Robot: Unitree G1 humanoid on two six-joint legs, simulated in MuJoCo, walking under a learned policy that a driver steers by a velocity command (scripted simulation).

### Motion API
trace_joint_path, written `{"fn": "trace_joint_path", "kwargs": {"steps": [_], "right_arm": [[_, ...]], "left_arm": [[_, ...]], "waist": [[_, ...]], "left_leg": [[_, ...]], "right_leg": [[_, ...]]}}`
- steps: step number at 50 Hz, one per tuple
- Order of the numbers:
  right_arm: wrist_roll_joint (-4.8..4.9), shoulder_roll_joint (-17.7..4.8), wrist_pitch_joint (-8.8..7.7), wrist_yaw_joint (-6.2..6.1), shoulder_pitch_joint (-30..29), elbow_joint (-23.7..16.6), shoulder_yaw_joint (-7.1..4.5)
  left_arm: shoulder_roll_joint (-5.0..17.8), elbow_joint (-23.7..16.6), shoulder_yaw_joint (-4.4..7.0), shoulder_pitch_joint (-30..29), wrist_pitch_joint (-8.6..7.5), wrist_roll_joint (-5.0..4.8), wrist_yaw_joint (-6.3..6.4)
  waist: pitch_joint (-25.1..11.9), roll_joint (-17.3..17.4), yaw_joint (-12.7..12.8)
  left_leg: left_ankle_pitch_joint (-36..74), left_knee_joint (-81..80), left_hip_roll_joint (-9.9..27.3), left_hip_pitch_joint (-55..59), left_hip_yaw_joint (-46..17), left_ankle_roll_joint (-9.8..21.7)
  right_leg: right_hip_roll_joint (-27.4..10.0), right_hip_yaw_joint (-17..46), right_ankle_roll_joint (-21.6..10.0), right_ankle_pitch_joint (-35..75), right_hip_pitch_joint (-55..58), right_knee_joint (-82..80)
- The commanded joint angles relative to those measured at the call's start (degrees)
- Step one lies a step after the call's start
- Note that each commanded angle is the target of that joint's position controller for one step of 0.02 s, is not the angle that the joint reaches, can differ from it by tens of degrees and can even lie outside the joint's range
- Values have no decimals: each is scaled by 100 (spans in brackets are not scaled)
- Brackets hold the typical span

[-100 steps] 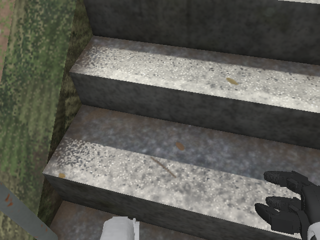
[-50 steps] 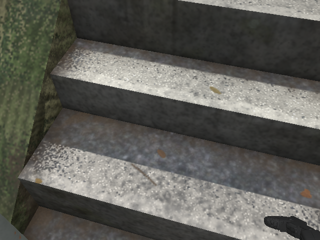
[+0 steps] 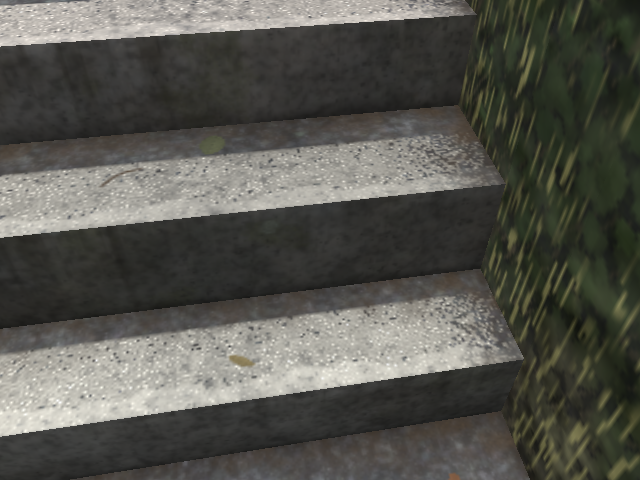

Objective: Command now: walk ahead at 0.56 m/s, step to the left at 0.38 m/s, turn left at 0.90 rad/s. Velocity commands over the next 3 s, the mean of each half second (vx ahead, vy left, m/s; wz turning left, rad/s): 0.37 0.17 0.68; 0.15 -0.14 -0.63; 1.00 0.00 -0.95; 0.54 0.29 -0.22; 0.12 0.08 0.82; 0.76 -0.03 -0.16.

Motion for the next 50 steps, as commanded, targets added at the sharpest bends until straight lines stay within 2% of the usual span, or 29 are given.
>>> {"fn": "trace_joint_path", "kwargs": {"steps": [1, 2, 4, 6, 8, 13, 15, 16, 17, 20, 21, 23, 25, 26, 27, 28, 29, 30, 31, 34, 36, 38, 39, 41, 43, 45, 47, 49, 50], "right_arm": [[40, -535, -412, 174, 1271, 374, -125], [145, -1232, -547, -40, -258, -55, -289], [-11, -688, -698, -143, -812, -255, -133], [-162, -518, -714, -282, 100, 128, -149], [112, -655, -797, -338, 741, 500, -205], [0, -343, -954, -505, 1504, 966, -95], [-100, -208, -1091, -489, 1589, 1201, -18], [-179, -92, -1080, -811, 2075, 2123, 40], [-289, -208, -1262, -650, 1433, 2047, 121], [70, 395, -1127, -691, 1309, 2486, 380], [-162, 258, -1181, -1043, 2769, 2971, 339], [-49, -332, -1094, -1440, 1794, 2511, 198], [295, -883, -1263, -1965, 488, 1819, -87], [569, -1472, -1340, -2150, -434, 1462, -395], [838, -2067, -1375, -2074, -1524, 1153, -824], [135, -813, -1177, -1406, -2085, 569, -372], [-179, -183, -1142, -1128, -1550, 51, -213], [-466, 394, -1017, -810, -1311, 46, 146], [-676, 603, -961, -685, -1854, -34, 289], [-423, 1084, -1075, -584, -1391, -270, 507], [-375, 904, -1016, -789, -1286, -227, 539], [-380, 671, -754, -827, -1390, -106, 623], [-475, 477, -709, -797, -1787, -254, 679], [-220, 485, -827, -698, -2224, -642, 677], [62, 460, -833, -692, -1846, -586, 696], [151, 574, -662, -790, -1838, -536, 700], [223, 450, -795, -893, -1593, -390, 607], [-43, -22, -970, -923, -1652, -275, 381], [52, -224, -1019, -808, -1485, 99, 212]], "left_arm": [[-39, -1190, -85, -2534, 204, -249, -116], [-368, -1728, -205, -2072, 50, -101, -139], [28, -1504, -83, -1293, -233, 17, -213], [274, -1201, -44, -1307, -221, 3, -197], [326, -1176, -63, -1439, -226, 90, -239], [-485, -1718, -341, -2625, -453, 117, -312], [-702, -1924, -428, -2885, -464, 205, -317], [-1084, -2266, -614, -3406, -187, 555, -611], [-1727, -2129, -891, -3191, -217, 455, -602], [-962, -2088, -785, -3206, -182, 184, -420], [-1314, -2400, -878, -4343, 193, 243, -533], [-1144, -1884, -833, -2142, 316, -46, -720], [-119, -1220, -453, -537, 593, -490, -783], [873, -989, -63, 929, 708, -403, -818], [1772, -807, 358, 1906, 640, -494, -931], [400, -794, -211, -272, 488, -438, -965], [224, -1102, -140, -325, 238, -319, -581], [-233, -878, -170, -364, 80, -238, -186], [-848, -706, -341, -184, -2, -184, -117], [-462, -331, -230, -27, -653, 97, 12], [-61, -51, -154, 197, -930, 33, -213], [199, 222, -100, 627, -1058, 35, -409], [292, 284, -66, 856, -1078, 23, -396], [208, -7, -94, -65, -758, -296, -22], [210, -445, 39, -559, -466, -94, -19], [455, -555, 255, -237, -425, 113, -180], [461, -661, 301, -466, -335, -68, -303], [12, -550, 176, 129, -391, -343, -418], [65, -1019, 101, -550, -524, -267, -809]], "waist": [[587, 1770, -968], [353, 3270, -155], [656, 2066, 436], [556, 1252, 103], [177, 860, -19], [23, 129, -287], [37, 46, -200], [-3, -2053, 203], [239, -1016, 319], [922, -279, -9], [876, -1543, -612], [-741, -885, 629], [-1843, 779, 1638], [-2010, 732, 2769], [-2690, -1766, 3960], [-2490, -3127, 2380], [-2057, -1587, 1773], [-1296, 91, 1243], [20, 1311, 1144], [155, 1929, 432], [408, 1637, 421], [-392, 533, 786], [-709, 249, 1069], [-755, -597, 680], [-762, -1101, 499], [-1366, -974, 770], [-1092, -1315, 608], [-1012, -362, 880], [-1429, 1197, 548]], "left_leg": [[-987, -1662, -708, 1425, -1907, 851], [-2894, -3777, -222, 613, -4489, 640], [-3140, -3861, 64, 56, -4801, 510], [-440, -3424, -328, 282, -3680, 149], [1496, -3014, -227, 1486, -3741, -53], [6596, -2198, -18, 3008, -3457, 616], [5640, -2597, -61, 2669, -3375, 633], [2112, -2673, 337, 2630, -3781, -551], [523, -3442, 151, 2240, -3464, -351], [5917, -4280, -488, 945, -1738, -317], [9179, -4129, 292, 1908, -2471, -1033], [12643, -3325, 155, 2474, -897, -2009], [14851, -3009, 120, 2250, -629, -2569], [15200, -683, -382, 2105, -130, -3246], [8416, 6132, -1082, 1293, -410, -3124], [-823, 8664, -2335, -2075, -1138, -1940], [-595, 9398, -2384, -4017, -2224, -1231], [-51, 8872, -1766, -4039, -1960, -584], [398, 8377, -1593, -3726, -1281, -355], [1397, 7242, -910, -3167, -1029, -688], [1719, 6300, -796, -2684, -842, -813], [1618, 5723, -999, -2984, -697, -693], [1428, 5487, -853, -3472, -800, -568], [1150, 3346, -738, -2028, -678, -650], [1392, 891, -930, 453, -572, -493], [1625, -30, -1199, 280, -878, -284], [1567, -1868, -1156, 183, -774, -258], [2484, -2581, 521, 1906, -2040, 42], [-1924, -2621, 1161, 2782, -3281, 412]], "right_leg": [[1469, 1000, -613, 53, -4205, 4557], [1514, 1597, -429, 502, -4452, 4801], [1374, 1484, -268, 1410, -4455, 5407], [1506, 1202, -394, 1620, -4275, 5871], [1530, 1160, -493, 1416, -5023, 6212], [1984, 919, -723, -7, -7608, 9748], [1996, 785, -792, 55, -7890, 10205], [1602, 1069, -860, 1463, -8746, 11086], [1592, 890, -973, 1522, -9021, 10576], [1788, -239, -892, 196, -6869, 8105], [2178, -872, -852, 432, -7739, 8504], [2365, -893, -1192, 379, -5184, 5690], [2928, -662, -1333, 537, -2034, 3087], [2957, -531, -1901, 512, -765, 1609], [1784, 1420, -3396, 2141, 530, -201], [1987, 3098, -3658, 3164, 973, -546], [802, 4686, -3927, 2843, 1361, -1058], [937, 5524, -3473, -220, 305, -1452], [1664, 4526, -2913, 874, -1256, -1342], [1965, 3513, -2513, 2706, -2305, -1494], [2045, 2755, -2097, 5522, -2963, -968], [1913, 3059, -1694, 6965, -1696, -472], [1760, 3428, -1592, 6637, -1028, -477], [2286, 3049, -1680, 6555, -1528, -611], [2379, 3034, -1419, 5395, -3038, -1163], [1422, 4430, -1281, 5311, -1322, -1371], [1671, 4064, -1226, 4431, -505, -793], [2404, 3124, -872, -134, -2188, 1138], [2599, 2304, -1052, 273, -4780, 2986]]}}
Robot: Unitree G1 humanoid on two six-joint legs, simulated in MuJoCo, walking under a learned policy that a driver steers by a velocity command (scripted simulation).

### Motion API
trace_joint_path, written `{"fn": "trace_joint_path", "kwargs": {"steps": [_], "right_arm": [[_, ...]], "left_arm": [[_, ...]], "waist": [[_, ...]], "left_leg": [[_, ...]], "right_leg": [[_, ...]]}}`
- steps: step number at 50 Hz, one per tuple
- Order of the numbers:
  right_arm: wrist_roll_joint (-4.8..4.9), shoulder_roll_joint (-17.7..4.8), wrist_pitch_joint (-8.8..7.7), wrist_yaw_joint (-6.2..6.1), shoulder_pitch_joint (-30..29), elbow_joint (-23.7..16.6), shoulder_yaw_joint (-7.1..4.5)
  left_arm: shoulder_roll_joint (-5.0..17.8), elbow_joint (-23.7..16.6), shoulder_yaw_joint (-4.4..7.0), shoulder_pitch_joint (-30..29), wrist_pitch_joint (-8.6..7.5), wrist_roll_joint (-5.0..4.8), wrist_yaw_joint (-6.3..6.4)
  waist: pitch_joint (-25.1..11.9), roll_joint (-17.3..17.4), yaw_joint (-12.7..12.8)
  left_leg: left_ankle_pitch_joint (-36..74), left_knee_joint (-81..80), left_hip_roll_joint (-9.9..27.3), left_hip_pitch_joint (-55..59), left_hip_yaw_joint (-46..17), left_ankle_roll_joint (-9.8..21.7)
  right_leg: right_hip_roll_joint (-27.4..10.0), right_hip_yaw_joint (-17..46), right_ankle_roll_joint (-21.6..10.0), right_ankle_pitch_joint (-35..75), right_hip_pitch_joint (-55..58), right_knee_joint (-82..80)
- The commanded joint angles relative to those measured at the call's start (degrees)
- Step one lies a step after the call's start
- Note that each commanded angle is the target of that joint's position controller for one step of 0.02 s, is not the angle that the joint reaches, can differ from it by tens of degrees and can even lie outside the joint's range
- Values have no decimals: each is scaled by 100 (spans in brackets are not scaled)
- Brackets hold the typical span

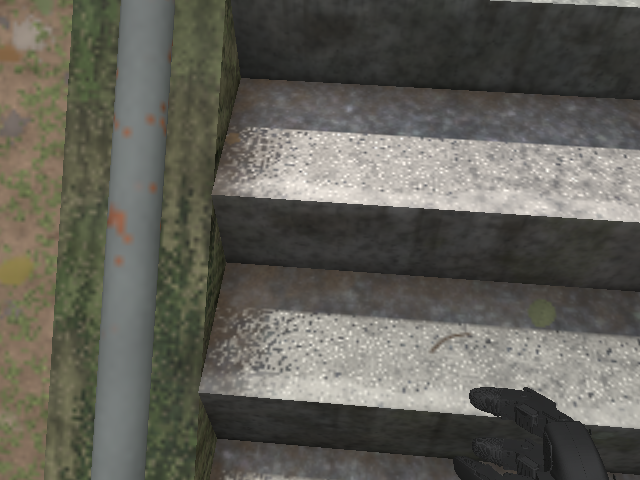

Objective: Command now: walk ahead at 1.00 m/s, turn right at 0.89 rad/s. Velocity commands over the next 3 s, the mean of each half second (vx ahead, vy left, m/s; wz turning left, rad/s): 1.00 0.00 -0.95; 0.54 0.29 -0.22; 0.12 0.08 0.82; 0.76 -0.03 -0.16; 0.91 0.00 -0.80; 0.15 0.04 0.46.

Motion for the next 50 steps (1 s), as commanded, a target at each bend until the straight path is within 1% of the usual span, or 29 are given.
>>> {"fn": "trace_joint_path", "kwargs": {"steps": [1, 3, 5, 6, 7, 9, 10, 12, 15, 19, 21, 23, 24, 25, 27, 29, 32, 34, 36, 38, 40, 42, 44, 45, 46, 47, 48, 49, 50], "right_arm": [[-663, -1293, -149, -238, -1546, -459, -638], [-400, -873, -338, -397, -1968, -224, -607], [56, -875, -398, -292, -1350, 263, -619], [23, -835, -453, -215, -1405, 356, -596], [79, -948, -463, -141, -947, 588, -587], [-51, -1075, -543, -175, -40, 776, -624], [-99, -1211, -651, -117, 140, 650, -600], [-148, -1497, -800, -93, 56, 574, -632], [-106, -1712, -485, 41, 63, 416, -712], [-219, -1742, -394, 128, 328, 365, -786], [-196, -1745, -240, 155, 83, 437, -781], [-285, -948, -159, 189, -306, 132, -457], [-189, -563, -181, 187, -798, -296, -285], [-398, -404, -365, 257, -1040, -636, -179], [-498, -733, -657, 334, -1210, -705, -185], [-493, -801, -810, 315, -1210, -847, -177], [-580, -688, -454, 104, -1231, -1212, -214], [-561, -455, 22, 90, -1010, -1335, -193], [-307, -334, 89, 174, -1478, -1659, -134], [-90, -219, 258, 230, -1644, -1857, -26], [131, -104, 418, 356, -1239, -1923, 12], [193, 42, 611, 380, 174, -1177, 18], [175, -468, 547, 255, 1433, -737, -175], [145, -961, 496, 282, 2095, -597, -431], [188, -990, 163, 155, 1411, -285, -471], [18, -1003, 215, 210, 1378, 70, -545], [-12, -1371, 323, 141, 915, 76, -622], [-207, -1040, 285, 42, 1272, 91, -563], [-280, -1008, 278, 65, 532, 55, -514]], "left_arm": [[1075, -1774, 721, -3416, -263, -529, 164], [950, -1470, 742, -1960, -151, -277, 184], [643, -940, 734, -873, -54, -116, 135], [647, -888, 824, -1164, -20, -244, 87], [110, -668, 591, -920, -82, -84, -8], [92, -753, 465, -1730, -147, -148, -100], [163, -833, 426, -1723, -159, 79, 18], [170, -771, 380, -1821, -137, 47, -128], [190, -967, 337, -2232, -159, -89, -101], [351, -742, 334, -2450, -262, -109, -239], [297, -500, 401, -1808, -307, -175, -251], [662, 168, 500, -445, -475, -111, -262], [1380, 61, 651, -528, -544, 66, -169], [1627, -341, 724, -935, -520, 209, 29], [1404, -363, 649, -532, -616, 257, 226], [1161, -247, 579, -339, -799, 136, 390], [1416, 129, 711, 338, -788, 198, 567], [1775, 503, 708, 831, -693, 152, 830], [1494, 578, 567, 784, -626, 342, 739], [1301, 268, 409, -158, -498, 344, 623], [1498, -102, 386, -1024, -430, 341, 730], [1702, -90, 495, -1640, -382, -28, 793], [2022, -265, 621, -1751, -569, -131, 761], [2083, -211, 653, -2045, -476, -215, 681], [1625, -342, 561, -1937, -442, -263, 448], [1136, -264, 417, -2200, -425, 83, 374], [379, -578, 228, -1768, -364, 446, 247], [462, -112, 164, -540, -265, 438, 127], [405, -223, 123, -708, -114, 392, 141]], "waist": [[-1663, 633, -842], [-2651, -823, 80], [-2405, -369, 323], [-1989, -117, 280], [-1403, 219, 357], [-686, 333, -287], [-364, 496, -164], [-850, 1198, 23], [-612, 1744, -114], [-715, 1029, -392], [-601, 732, -151], [-815, -663, 358], [-1086, -2155, 242], [-1136, -2642, 162], [-1279, -1111, 315], [-1446, -635, 249], [-1244, 139, 195], [-1029, 533, -166], [-705, -375, -276], [-76, 216, -679], [321, -306, -739], [-486, -926, -1173], [-1601, -1994, -1226], [-2041, -1481, -1667], [-2120, -849, -1140], [-1463, 92, -1166], [-1480, 1682, -389], [-1705, -211, -295], [-836, -147, 49]], "left_leg": [[-154, -2117, 3431, 2555, -4108, 314], [1438, -1850, 3089, 2189, -3217, -420], [1501, -1387, 2149, 2020, -1237, -661], [1520, -1465, 1903, 1879, -707, -710], [-269, -1186, 1525, 1407, 165, -421], [-1306, -1625, 1722, 378, 217, -56], [-1617, -1907, 1920, 165, 271, 81], [-1744, -2393, 2230, 145, 242, 231], [-1537, -2682, 2424, 776, 838, 122], [-1548, -2066, 2867, 1444, 891, -4], [-1818, -1156, 2293, 1646, 1439, -26], [-921, 2203, 1525, -161, 1876, -77], [-733, 3459, 667, -1953, 1618, -317], [-850, 4796, 205, -3214, 731, -296], [-550, 6217, 657, -4319, 135, -203], [-823, 6921, 868, -4026, -350, -216], [-1294, 9949, 674, -5604, -753, -242], [-1620, 12077, 664, -6582, -495, -308], [-2358, 11946, 666, -6566, -826, 74], [-1106, 8883, 780, -4518, -6, 75], [-707, 6724, 744, -2212, 850, 58], [-1443, 5800, 496, -367, 1409, 460], [-2980, 4543, 92, 118, 635, 560], [-2122, 3284, -53, 692, 844, 568], [-1399, 1377, 145, 1152, -68, 787], [-1144, 369, 329, 1354, -967, 925], [2210, -160, 1279, 1332, -2778, 913], [1606, -1040, 2263, 620, -4148, 328], [-295, -1012, 1918, -445, -3760, 280]], "right_leg": [[-305, 976, 32, 910, -3270, 3455], [-572, 868, 157, 1446, -2197, 5801], [-429, 716, -79, 1557, -2012, 5873], [-328, 718, -137, 1639, -2216, 5490], [-453, 315, 0, 1323, -2615, 4811], [-477, -219, 36, 1899, -2459, 4131], [-710, -600, 174, 1759, -2403, 3590], [-1132, -1086, 140, 1268, -1631, 2807], [-1663, -1590, 204, 245, -1260, 1162], [-1867, -1811, -272, 295, -771, 82], [-1535, -2060, -526, 267, -266, -1168], [-1151, -1279, -904, 40, 1387, -677], [-1770, 1126, -1516, -552, 2135, -1740], [-2202, 2950, -1878, -840, 2505, -2956], [-2456, 2507, -1784, 157, 3083, -2365], [-2516, 2418, -1555, -156, 2357, -2428], [-2964, 3012, -1404, 1658, 3218, -2175], [-3385, 2263, -1089, 5523, 3795, -1565], [-2958, 1116, -701, 3936, 3306, -1782], [-2153, 84, -230, 1911, 992, -2945], [-2289, -47, -397, 2625, -524, -4620], [-2507, -1628, -129, 7278, 337, -4163], [-3050, -1301, -136, 11250, 2153, -2107], [-2965, -1240, -123, 10830, 2604, -712], [-1975, -1209, 276, 8250, 2140, 978], [-1524, -908, 294, 1177, 417, 2316], [-1006, -451, 576, 409, -1149, 4364], [-1231, -51, 703, 936, -546, 4455], [-1380, -606, 776, 1228, -625, 4367]]}}
Over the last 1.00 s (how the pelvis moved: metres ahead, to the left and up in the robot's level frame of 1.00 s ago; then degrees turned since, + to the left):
0.28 0.35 0.23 3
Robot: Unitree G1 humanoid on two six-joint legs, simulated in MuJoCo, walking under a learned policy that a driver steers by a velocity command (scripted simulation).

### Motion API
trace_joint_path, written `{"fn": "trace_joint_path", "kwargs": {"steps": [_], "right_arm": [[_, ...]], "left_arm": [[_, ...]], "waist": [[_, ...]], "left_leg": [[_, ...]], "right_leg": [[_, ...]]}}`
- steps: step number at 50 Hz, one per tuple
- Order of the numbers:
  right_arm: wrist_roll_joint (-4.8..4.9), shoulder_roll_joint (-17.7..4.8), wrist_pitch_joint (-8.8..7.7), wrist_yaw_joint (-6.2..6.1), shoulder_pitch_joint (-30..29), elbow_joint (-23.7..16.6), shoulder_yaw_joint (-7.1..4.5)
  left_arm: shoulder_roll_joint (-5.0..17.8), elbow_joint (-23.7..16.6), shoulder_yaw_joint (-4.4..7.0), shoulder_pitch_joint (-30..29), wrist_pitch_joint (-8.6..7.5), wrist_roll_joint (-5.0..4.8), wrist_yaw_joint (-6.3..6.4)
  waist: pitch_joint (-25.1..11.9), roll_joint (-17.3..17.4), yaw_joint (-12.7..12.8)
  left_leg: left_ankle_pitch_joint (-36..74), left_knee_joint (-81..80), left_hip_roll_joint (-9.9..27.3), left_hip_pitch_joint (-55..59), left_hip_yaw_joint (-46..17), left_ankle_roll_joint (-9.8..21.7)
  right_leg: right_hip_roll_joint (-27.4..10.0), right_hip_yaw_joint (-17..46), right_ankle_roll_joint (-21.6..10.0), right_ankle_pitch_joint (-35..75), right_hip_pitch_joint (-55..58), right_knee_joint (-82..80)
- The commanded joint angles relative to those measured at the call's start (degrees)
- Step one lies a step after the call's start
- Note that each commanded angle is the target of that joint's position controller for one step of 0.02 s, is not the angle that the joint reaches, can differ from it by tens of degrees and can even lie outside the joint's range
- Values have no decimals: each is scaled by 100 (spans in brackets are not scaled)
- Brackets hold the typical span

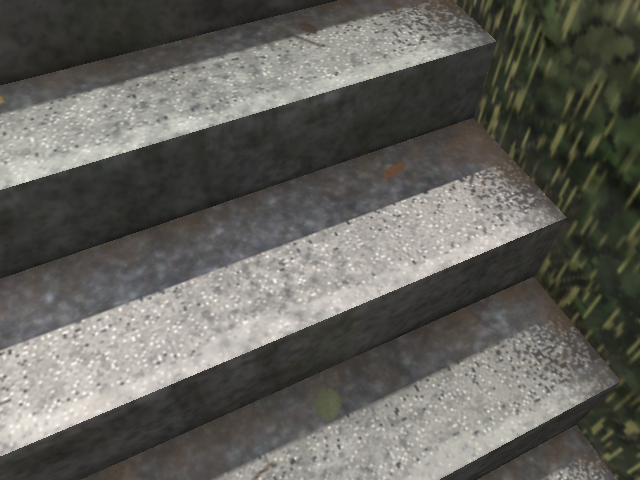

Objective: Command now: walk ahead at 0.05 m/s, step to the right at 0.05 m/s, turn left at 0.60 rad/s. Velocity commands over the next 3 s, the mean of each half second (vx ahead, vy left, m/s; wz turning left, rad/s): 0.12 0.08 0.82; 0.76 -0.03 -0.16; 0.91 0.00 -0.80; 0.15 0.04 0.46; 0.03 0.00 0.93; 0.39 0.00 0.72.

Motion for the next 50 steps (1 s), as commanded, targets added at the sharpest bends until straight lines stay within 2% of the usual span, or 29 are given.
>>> {"fn": "trace_joint_path", "kwargs": {"steps": [1, 8, 16, 21, 22, 23, 24, 26, 27, 28, 29, 30, 31, 33, 34, 36, 37, 39, 40, 41, 42, 43, 44, 45, 46, 47, 48, 49, 50], "right_arm": [[-280, -530, -60, -85, -462, -129, -281], [79, -777, -26, -138, -71, 284, -371], [-31, -1688, 406, -382, 114, -35, -675], [-208, -1824, 396, -466, -1274, -575, -846], [180, -1008, 445, 147, -3628, -2031, -672], [128, -533, 132, 3, -2468, -1702, -463], [-319, -313, -280, 45, -1089, -1322, -273], [222, 632, -314, -86, -2288, -2603, -110], [220, -281, -227, -398, -2716, -2854, -305], [-256, -623, -191, -634, -1912, -2223, -249], [-69, -621, -226, -461, -1269, -2033, -225], [145, -1479, -227, -283, 370, -1463, -443], [350, -2041, -104, -121, 709, -1087, -753], [-26, -790, 359, -447, -545, -745, -450], [-161, -631, 161, 138, 38, -509, -291], [-332, -661, 86, -90, -3601, -1361, -141], [300, -505, -28, 310, -1957, -804, -346], [326, -615, -286, 423, -1764, -746, -369], [717, -1030, -199, 182, -1043, -388, -350], [8, -940, -126, -29, -1107, -811, -406], [-622, -822, -111, 18, -2917, -839, -358], [-835, -320, -365, 305, -3303, -961, -160], [-961, -586, -618, 482, -3818, -1028, -215], [-345, -301, -419, 659, -3034, -892, -48], [-195, 183, -260, 561, -2277, -589, 181], [-657, -66, -705, 439, -2357, -471, 25], [-528, -448, -619, 296, -2845, -513, -275], [-178, 506, -621, 261, -2336, -615, -150], [-36, 1265, -487, 657, -431, -660, 154]], "left_arm": [[-359, -1665, -188, -817, -637, 9, -387], [-542, -1566, -357, -782, -634, -233, -498], [295, -1956, -367, -1418, -564, -342, -247], [782, -1538, -256, 642, -609, -28, -220], [1284, -561, 181, 1532, -302, -589, 436], [773, -888, 347, -507, -205, -533, 588], [130, -1087, 166, -846, -331, -519, 716], [487, -1256, 220, -817, -892, 376, 526], [1363, -1389, 611, -575, -1254, 354, 675], [564, -2486, 217, -1873, -1684, -73, 63], [-162, -3415, -10, -4737, -1523, -457, -182], [1098, -3980, 239, -6509, -1410, -583, -91], [1039, -3942, 230, -5937, -1404, -1179, 21], [632, -3940, 50, -6410, -1392, -809, -96], [-1126, -2582, -336, -2359, -1293, -49, -60], [-368, -3155, -150, -2324, -883, -391, -450], [-231, -2174, 47, -600, -1133, 32, -412], [162, -1574, 263, -350, -977, 85, -245], [-387, -1521, -80, -215, -696, -86, 175], [404, -1703, 292, -1285, -496, -301, 175], [337, -1865, 368, -25, -487, -457, 191], [323, -1820, 444, -263, -521, -900, 99], [36, -1521, 372, 116, -487, -910, 28], [-397, -1295, 270, -363, -500, -1140, -48], [-86, -1242, 309, -463, -610, -731, -123], [-116, -1705, 302, -295, -554, -177, -41], [-1378, -1249, -214, 1049, -484, -322, -199], [-1531, -999, -411, 111, -576, -385, -384], [-262, -1059, -466, -1217, -892, -879, -67]], "waist": [[-1007, 80, 69], [-433, 1113, -102], [-1081, 1102, -692], [-833, 2169, 177], [-1246, 460, 1080], [-1908, -1595, 373], [-2729, 188, -388], [-1945, -527, -476], [-2198, -451, 89], [-1542, 900, -382], [-1824, 504, -1661], [-2209, 433, -2790], [-1845, 1179, -2302], [-1268, 3955, -2130], [-776, 1670, 27], [-1203, 2777, 876], [-1800, 2234, 642], [-2363, 3068, 712], [-1030, 3942, 1206], [-1132, 2419, 278], [-736, 3247, 1973], [-1532, 2638, 1937], [-1348, 2757, 1992], [-1022, 3822, 1030], [-838, 2452, 525], [-682, 1777, 944], [-1160, 1400, 1702], [-852, -1770, 717], [-1941, -5145, -973]], "left_leg": [[-576, -3931, 1550, 591, -3884, -82], [-169, -3608, 846, 453, -2542, -474], [1533, -4478, 989, 3130, -4090, -1367], [3633, -5358, -254, 2555, -2617, -2898], [1655, -2404, -1367, 5, -491, -1707], [-522, 2433, -1388, 160, -405, -1062], [-70, 4990, -689, -650, -974, -572], [-1287, 12462, 96, -4648, -1708, -759], [-1696, 13901, 217, -6552, -2203, -1008], [-3344, 8042, 961, -5226, -3322, -140], [-3512, 4883, 400, -1552, -2562, -28], [-2138, 1129, 311, 1740, -1960, -616], [2582, -1392, 590, 5039, -2437, -737], [246, -1273, 748, 4322, -4232, 670], [9267, -2022, 1339, 1393, -3795, 482], [6296, -2180, 1743, 1370, -2316, 637], [8392, -2555, 2395, 1871, -2723, 696], [7436, -2854, 2903, 2761, -1607, 472], [10748, -2564, 3125, 2803, -138, 441], [6659, -2885, 2645, 3202, 362, 251], [3761, -2626, 1688, 1675, 855, -468], [165, -2530, 1496, 201, 1218, -300], [-1357, -3690, 1423, 372, 805, -319], [-2774, -4431, 2167, 1657, 1626, -38], [-1984, -4553, 1945, 3071, 2076, -29], [1417, -3412, 1867, 3019, 1161, -160], [4686, -662, 2456, 3162, 1100, -513], [2120, 1665, 1475, 1837, 1088, -687], [-803, 2383, 837, 2480, 1280, -1053]], "right_leg": [[229, -157, 123, 296, -1199, 2355], [587, -426, 170, 899, -1775, 2612], [698, 200, 671, -137, -2769, 732], [1434, -1639, 132, -1411, -452, -1497], [362, -1277, -594, -1197, 2408, -4441], [-444, -1422, -865, 2168, 2194, -4517], [-1139, -735, -994, 1913, 2965, -4246], [-3431, 1518, -2602, 1854, 4317, -4471], [-5128, 3944, -3132, 483, 5571, -5921], [-3213, 1871, -2035, 416, 4464, -4742], [-2006, -807, -1355, 3847, 1801, -4244], [-937, -2032, -847, 5371, 69, -3638], [-396, -1282, -629, 2535, -2895, -2176], [88, 2190, -672, -351, -5160, 3387], [1046, 1525, -104, 493, -4004, 3539], [1938, 1416, 366, -717, -3536, 4454], [1352, 1865, 517, 112, -3529, 3657], [1060, 1216, 716, 75, -3541, 3973], [543, -540, 804, -1422, -3710, 3321], [892, -1023, 734, -945, -2981, 3582], [798, -1328, 625, -1194, -1462, 728], [646, -1835, 345, -122, 314, 918], [831, -1690, 21, 59, 159, 608], [-203, -1093, -15, -655, -834, -97], [359, -1572, -232, -1137, -1521, -396], [794, -1523, -702, -2349, -1117, -703], [389, -578, -1014, -2198, -136, -2640], [1282, -928, -648, -308, -144, -2110], [1191, 1847, -136, -3068, -1026, -6475]]}}
Over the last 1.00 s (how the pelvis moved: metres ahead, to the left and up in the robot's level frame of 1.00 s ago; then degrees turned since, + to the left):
0.19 -0.06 0.09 -31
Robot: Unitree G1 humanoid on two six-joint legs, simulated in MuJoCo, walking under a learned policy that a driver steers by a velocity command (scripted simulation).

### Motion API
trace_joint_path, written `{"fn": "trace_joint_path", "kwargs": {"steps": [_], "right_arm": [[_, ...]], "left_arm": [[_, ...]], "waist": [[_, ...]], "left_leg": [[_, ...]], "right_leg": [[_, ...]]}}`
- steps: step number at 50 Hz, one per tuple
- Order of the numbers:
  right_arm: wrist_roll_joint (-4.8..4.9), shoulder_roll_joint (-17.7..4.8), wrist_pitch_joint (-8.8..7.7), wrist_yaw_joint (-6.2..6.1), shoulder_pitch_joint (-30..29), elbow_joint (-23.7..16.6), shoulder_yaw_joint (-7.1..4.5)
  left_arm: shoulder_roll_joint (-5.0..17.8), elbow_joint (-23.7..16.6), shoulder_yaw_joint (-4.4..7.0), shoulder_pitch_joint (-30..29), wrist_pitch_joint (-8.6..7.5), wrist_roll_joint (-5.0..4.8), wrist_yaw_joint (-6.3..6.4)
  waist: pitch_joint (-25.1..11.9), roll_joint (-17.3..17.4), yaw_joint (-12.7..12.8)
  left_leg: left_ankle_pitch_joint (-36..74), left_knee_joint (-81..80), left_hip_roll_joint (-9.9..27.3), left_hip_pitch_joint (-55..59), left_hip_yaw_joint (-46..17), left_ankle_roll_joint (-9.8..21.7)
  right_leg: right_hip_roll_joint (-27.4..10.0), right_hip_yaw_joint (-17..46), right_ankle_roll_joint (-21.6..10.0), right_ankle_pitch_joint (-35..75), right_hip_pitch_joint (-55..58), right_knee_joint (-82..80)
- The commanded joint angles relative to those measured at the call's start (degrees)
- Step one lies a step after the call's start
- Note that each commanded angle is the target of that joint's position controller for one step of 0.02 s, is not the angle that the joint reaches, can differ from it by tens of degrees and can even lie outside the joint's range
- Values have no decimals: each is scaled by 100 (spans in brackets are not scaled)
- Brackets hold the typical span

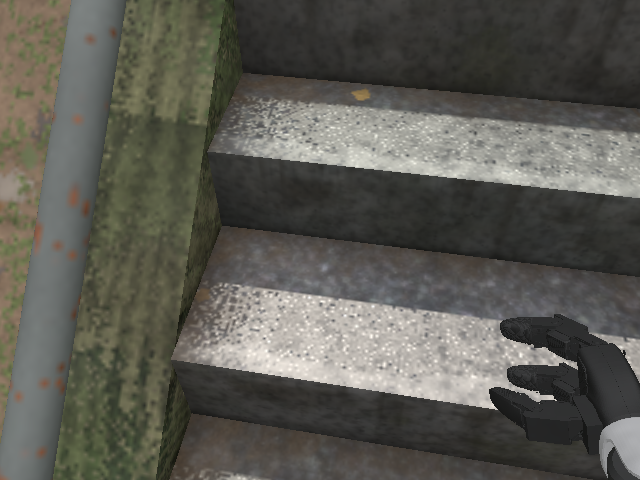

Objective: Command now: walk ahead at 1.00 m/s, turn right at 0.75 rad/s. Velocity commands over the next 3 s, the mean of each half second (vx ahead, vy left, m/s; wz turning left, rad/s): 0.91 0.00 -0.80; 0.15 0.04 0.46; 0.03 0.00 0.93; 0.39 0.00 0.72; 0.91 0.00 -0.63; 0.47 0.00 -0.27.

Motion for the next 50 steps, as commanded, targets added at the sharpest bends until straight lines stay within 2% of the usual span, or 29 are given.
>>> {"fn": "trace_joint_path", "kwargs": {"steps": [1, 2, 3, 4, 7, 12, 15, 17, 18, 19, 20, 21, 22, 23, 24, 25, 28, 31, 34, 36, 37, 38, 39, 40, 42, 43, 45, 48, 50], "right_arm": [[9, 1121, -65, 432, 1780, -604, 326], [-179, 1157, 109, 107, -313, -895, 372], [-397, 196, 142, 6, 484, -845, 223], [-309, 201, 43, -14, 513, -816, 282], [181, 238, -154, -84, 533, -932, 246], [-2, 369, -140, -230, 990, -843, 300], [29, 68, -145, -375, 1652, -729, 334], [236, 207, -211, -483, 2235, -341, 291], [47, 406, -354, -400, 977, -374, 275], [26, 393, -430, -467, 239, -631, 265], [-200, -249, -543, -408, -371, -970, 102], [-153, -603, -502, -407, -635, -1056, -49], [-274, -699, -400, -477, -90, -871, -132], [-188, -110, -160, -525, 633, -563, 27], [135, 238, -26, -379, 1428, -973, 204], [107, 184, -23, -328, 947, -1025, 328], [50, -240, 202, -17, 1120, -1160, 174], [-43, -707, 788, -55, 1029, -1363, -109], [-35, -361, 864, -538, 1910, -989, -136], [42, -923, 820, -558, 3537, -656, -335], [70, -1207, 855, -697, 4410, -513, -454], [361, -1024, 905, -724, 4527, -118, -519], [365, -280, 857, -678, 3005, -239, -225], [342, 140, 576, -666, 1969, -748, 1], [-151, -512, 253, -724, 1425, -1202, 86], [-132, -736, 163, -863, 1015, -1274, -41], [-103, -586, 218, -948, 745, -1131, 35], [-171, -440, 371, -938, 1670, -740, -77], [-191, -431, 470, -1005, 2718, -254, -271]], "left_arm": [[767, -774, -526, -2677, -547, -269, -204], [968, -924, -348, -2640, -418, 5, -165], [458, -931, -349, -2723, -401, -4, -231], [313, -791, -300, -1774, -457, 206, -241], [-606, -640, -340, -649, -359, 248, -167], [-827, -1149, -167, -1101, -279, 192, -72], [-908, -1872, -259, -2432, -219, 268, -119], [-653, -2274, -138, -3105, 14, 266, -74], [-114, -2010, 62, -1827, 86, 235, 60], [79, -1894, 104, -1059, 75, 244, 140], [292, -1990, 107, -248, 140, 306, 154], [431, -1622, 67, 483, 160, 256, 14], [294, -1424, -46, 964, -75, 205, -187], [-480, -906, -246, 535, -102, -22, -432], [-216, -1652, -435, -1123, -221, 382, -212], [-280, -1935, -435, -877, -203, 329, -12], [-29, -2355, -663, -1606, -320, 653, 473], [366, -2561, -665, -2381, -529, 703, 765], [82, -2397, -722, -1395, -362, 732, 717], [271, -3006, -730, -3272, -206, 704, 563], [159, -3129, -749, -3848, -50, 474, 419], [-196, -2661, -778, -3230, 83, 358, 468], [-537, -2347, -855, -1999, 29, 330, 353], [-247, -2797, -836, -2395, 41, 591, 202], [-778, -3251, -854, -2301, 98, 702, -75], [-555, -3023, -731, -1934, 103, 836, -32], [-544, -2832, -716, -1719, 68, 542, -90], [-579, -2702, -871, -1778, 102, 119, -170], [-1018, -2103, -922, -1481, 121, -87, -41]], "waist": [[-1038, -4373, -2548], [-907, -2301, -1994], [-534, -576, -1949], [-442, -407, -1540], [-979, -1238, -1197], [-857, -144, -1350], [-201, 289, -1613], [-288, 1650, -2113], [-423, 3556, -1191], [-856, 2429, -369], [-1210, 1133, 570], [-1684, -301, 723], [-1941, -306, 581], [-1635, -974, 3], [-1879, -1635, -1581], [-2414, -916, -756], [-545, 231, -1433], [412, 573, -1811], [-529, 327, -1541], [-421, -471, -2646], [-310, -445, -3147], [-776, 1718, -3280], [-791, 3506, -2268], [-255, 1966, -1790], [-270, -1077, -937], [-208, -1063, -899], [-375, -308, -671], [-287, 599, -1296], [-611, 57, -1562]], "left_leg": [[1164, 4990, -2401, 169, -88, -96], [1176, 6120, -2331, -1371, -936, 34], [3519, 4286, -2351, -1827, -1090, 356], [3578, 3343, -2259, -2164, -838, 631], [3583, 2186, -2807, -1753, -745, 668], [3023, 1759, -2781, -1455, -1748, 777], [1640, -1026, -2515, -276, -1371, 803], [2930, -4907, -1819, 974, -1226, 1198], [7217, -4336, -992, 786, -1321, 1264], [9793, -2778, -640, 106, -1413, 1077], [9078, -2168, -568, 893, -1813, 594], [9750, -1566, -1077, 1514, -1053, 518], [8524, 1249, -1829, 1216, -459, 668], [1268, 3606, -2777, -943, 152, 660], [926, 5190, -2557, -4012, -621, -12], [772, 6021, -2335, -3983, -704, 13], [1846, 4935, -2162, -3039, -1160, -101], [3011, 4321, -2702, -2427, -1141, -144], [3063, 4691, -2978, -3631, -1738, -152], [2717, 2262, -3344, -1646, 2, 31], [2201, -387, -2756, -30, 102, 608], [4222, -2289, -2078, 897, -277, 1420], [4962, -3059, -2119, 157, -389, 1319], [4554, -2311, -1938, -1876, -1992, 1252], [5165, -1514, -1165, -1832, -3942, 1487], [4712, -1511, -1048, -2576, -4378, 1950], [2886, -879, -1968, -3489, -3210, 1737], [2977, -315, -2573, -2603, -2308, 1175], [2071, 1400, -3184, -1809, -1447, 774]], "right_leg": [[-277, 6178, -90, -2859, -825, -7822], [13, 5154, 19, -1709, 19, -7165], [672, 3642, 231, -1080, 41, -4547], [545, 2804, 210, -198, 513, -4121], [358, 3043, -436, 452, 1713, -3978], [86, 3745, -793, 99, 1031, -3982], [638, 2784, -107, 713, -781, -4261], [1993, 110, 1072, 570, -685, -1263], [1776, -335, 706, -852, -99, 2186], [989, 615, 250, -1505, 326, 3878], [-74, 1001, 24, -1095, 227, 1534], [330, 305, -180, -319, 1225, -1228], [-256, 210, -554, 1743, 2866, -5080], [-658, 87, -716, 4373, 4602, -5879], [-466, 1223, -571, 4907, 5866, -2164], [-694, 1374, -406, 4105, 5512, -2429], [-704, 1228, -184, 1670, 2044, -3608], [-1374, 2016, -502, 4142, 389, -3942], [-1470, 1270, 291, 3837, 2524, -3872], [-690, -155, 1491, 5453, 1498, -4371], [-134, -1104, 2098, 7501, 763, -2994], [473, -1148, 1371, 2903, 463, 424], [266, -313, 658, -1086, 734, 2918], [-134, 1188, 604, -1549, 1321, 3634], [34, 1201, 712, 902, 20, 3761], [176, 563, 792, 2350, 181, 3839], [-65, 159, 707, 3041, 1489, 2097], [-235, -324, 427, 2530, 2338, -3442], [-596, -596, 309, 5467, 3679, -6419]]}}
Over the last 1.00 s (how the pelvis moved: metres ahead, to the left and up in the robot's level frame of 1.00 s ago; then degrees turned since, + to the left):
0.03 -0.01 0.00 25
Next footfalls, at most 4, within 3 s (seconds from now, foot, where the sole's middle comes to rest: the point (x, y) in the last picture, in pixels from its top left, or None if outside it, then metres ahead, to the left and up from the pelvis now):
0.32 left None -0.02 0.04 -0.70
0.46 right None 0.04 -0.15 -0.68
0.80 left None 0.06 -0.12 -0.68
1.02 right None -0.14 -0.38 -0.85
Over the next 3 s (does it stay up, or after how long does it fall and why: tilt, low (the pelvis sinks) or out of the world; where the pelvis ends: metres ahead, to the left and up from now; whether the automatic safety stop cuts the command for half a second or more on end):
stays up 0.01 -0.38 -0.07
